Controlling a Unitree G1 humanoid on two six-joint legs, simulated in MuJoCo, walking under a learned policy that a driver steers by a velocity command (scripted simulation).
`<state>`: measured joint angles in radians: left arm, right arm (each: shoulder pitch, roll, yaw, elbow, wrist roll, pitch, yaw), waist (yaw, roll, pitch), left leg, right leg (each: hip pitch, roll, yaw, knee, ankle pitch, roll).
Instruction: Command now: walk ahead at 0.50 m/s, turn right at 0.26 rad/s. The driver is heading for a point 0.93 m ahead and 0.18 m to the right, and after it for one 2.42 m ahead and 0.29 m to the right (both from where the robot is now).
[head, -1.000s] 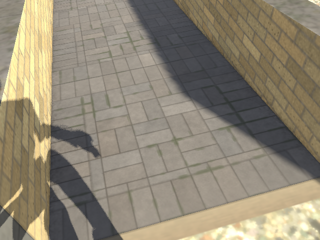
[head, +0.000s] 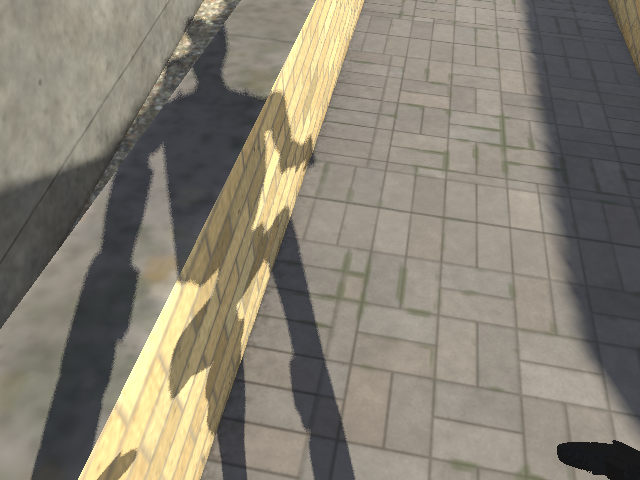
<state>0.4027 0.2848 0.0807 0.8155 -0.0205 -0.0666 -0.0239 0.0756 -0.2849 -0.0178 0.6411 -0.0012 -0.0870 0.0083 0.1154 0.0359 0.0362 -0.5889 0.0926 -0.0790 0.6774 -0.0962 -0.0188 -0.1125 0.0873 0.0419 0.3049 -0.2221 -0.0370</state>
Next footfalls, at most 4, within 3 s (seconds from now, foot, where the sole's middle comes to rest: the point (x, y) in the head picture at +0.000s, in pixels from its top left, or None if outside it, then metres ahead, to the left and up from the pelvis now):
0.10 left None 0.21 0.15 -0.79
0.62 right None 0.44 -0.16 -0.83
1.12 left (405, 359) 0.80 -0.10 -0.89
1.58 right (497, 303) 1.02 -0.35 -0.92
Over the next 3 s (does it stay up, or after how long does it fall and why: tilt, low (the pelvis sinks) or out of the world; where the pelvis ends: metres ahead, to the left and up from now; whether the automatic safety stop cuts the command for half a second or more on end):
stays up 1.63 -0.27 -0.24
